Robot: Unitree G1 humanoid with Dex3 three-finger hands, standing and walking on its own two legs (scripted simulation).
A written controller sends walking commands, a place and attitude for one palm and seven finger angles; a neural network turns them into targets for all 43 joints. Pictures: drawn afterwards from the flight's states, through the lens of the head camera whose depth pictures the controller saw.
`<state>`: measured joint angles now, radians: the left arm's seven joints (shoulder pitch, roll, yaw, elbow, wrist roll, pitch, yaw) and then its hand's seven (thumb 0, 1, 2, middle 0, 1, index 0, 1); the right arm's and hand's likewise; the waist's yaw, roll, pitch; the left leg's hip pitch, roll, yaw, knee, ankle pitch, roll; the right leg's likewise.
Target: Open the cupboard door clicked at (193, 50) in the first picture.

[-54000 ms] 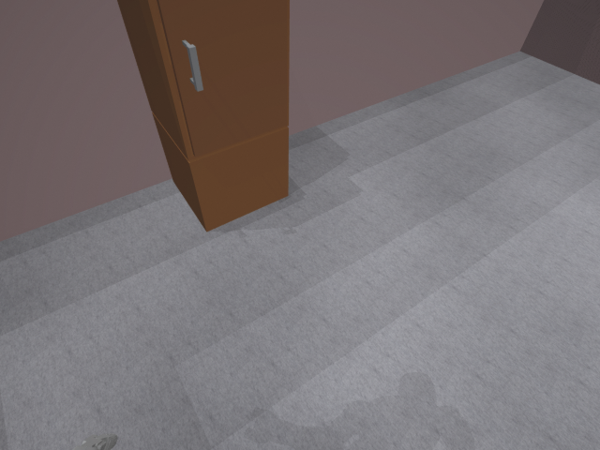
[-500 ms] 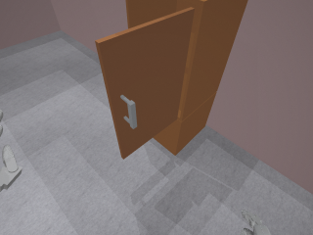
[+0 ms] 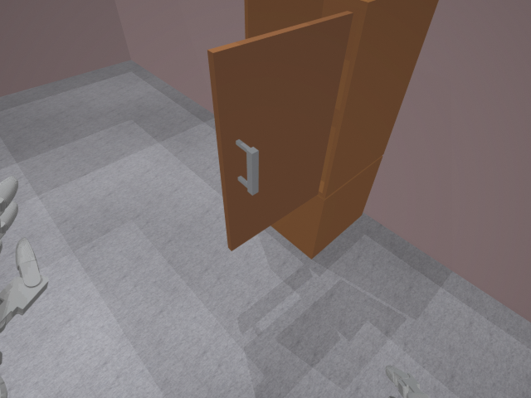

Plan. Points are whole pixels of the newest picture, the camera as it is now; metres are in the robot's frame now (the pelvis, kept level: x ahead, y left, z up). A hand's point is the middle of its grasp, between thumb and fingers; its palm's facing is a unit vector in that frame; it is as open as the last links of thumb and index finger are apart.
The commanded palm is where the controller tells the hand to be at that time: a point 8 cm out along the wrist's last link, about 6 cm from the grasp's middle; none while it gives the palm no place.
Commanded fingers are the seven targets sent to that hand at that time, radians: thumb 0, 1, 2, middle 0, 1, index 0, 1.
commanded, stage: stop stepping back and stand still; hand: left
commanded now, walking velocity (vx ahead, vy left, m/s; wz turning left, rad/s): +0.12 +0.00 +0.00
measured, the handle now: (247, 167) +0.60 +0.09 -0.01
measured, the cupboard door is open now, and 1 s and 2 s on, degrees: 87 87 87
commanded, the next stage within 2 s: let the arm hang, fingers relaxed in 0.14 s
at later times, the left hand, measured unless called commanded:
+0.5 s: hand out of the picture +0.10 +0.15 -0.15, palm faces +0.01 -0.99 -0.16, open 7.4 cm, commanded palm none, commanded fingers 0.00 0.90 0.90 -0.20 -0.30 -0.20 -0.30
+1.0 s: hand out of the picture -0.03 +0.17 -0.16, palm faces +0.06 -0.98 -0.21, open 7.4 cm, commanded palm none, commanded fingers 0.00 0.90 0.90 -0.20 -0.30 -0.20 -0.30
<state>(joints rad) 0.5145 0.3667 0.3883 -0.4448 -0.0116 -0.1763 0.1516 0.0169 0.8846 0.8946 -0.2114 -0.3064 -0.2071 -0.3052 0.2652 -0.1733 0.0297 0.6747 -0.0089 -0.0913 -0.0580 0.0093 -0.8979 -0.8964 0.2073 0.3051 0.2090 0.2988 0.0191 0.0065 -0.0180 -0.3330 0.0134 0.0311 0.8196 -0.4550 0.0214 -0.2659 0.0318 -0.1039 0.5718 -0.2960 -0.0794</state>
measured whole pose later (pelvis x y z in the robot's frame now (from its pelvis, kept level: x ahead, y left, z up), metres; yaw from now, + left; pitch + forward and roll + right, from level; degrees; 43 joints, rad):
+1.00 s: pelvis +0.00 +0.00 +0.01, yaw +2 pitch -2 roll +0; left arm 0.29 0.14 0.01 1.16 0.01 0.00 0.03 0.01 0.91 0.89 -0.20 -0.30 -0.19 -0.30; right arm 0.31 -0.13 0.00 1.15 -0.02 0.02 -0.02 0.00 -0.91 -0.90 0.20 0.30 0.20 0.30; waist -0.01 0.03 0.06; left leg -0.19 0.02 0.04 0.42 -0.19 -0.01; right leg -0.18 0.00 -0.07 0.42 -0.20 -0.03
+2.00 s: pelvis +0.01 +0.01 +0.02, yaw +2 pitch -1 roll +0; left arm 0.20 0.20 0.02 1.14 0.01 -0.02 0.02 0.01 0.90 0.89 -0.20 -0.30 -0.20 -0.30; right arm 0.21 -0.21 -0.01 1.14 -0.02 0.00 -0.02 0.00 -0.90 -0.90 0.20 0.30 0.20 0.30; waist -0.01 0.01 0.06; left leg -0.16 0.01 0.04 0.37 -0.19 0.00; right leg -0.15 -0.01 -0.07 0.38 -0.20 -0.02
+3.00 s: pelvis +0.03 +0.00 +0.02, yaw +2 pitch -1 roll +0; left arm 0.14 0.28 0.01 1.14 0.01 -0.03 0.01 0.01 0.90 0.89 -0.20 -0.30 -0.20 -0.30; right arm 0.14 -0.28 0.00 1.14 -0.02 -0.01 -0.01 0.00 -0.90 -0.90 0.20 0.30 0.21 0.30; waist -0.01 0.00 0.05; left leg -0.09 0.02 0.03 0.29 -0.18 -0.01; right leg -0.09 0.00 -0.07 0.30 -0.19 -0.02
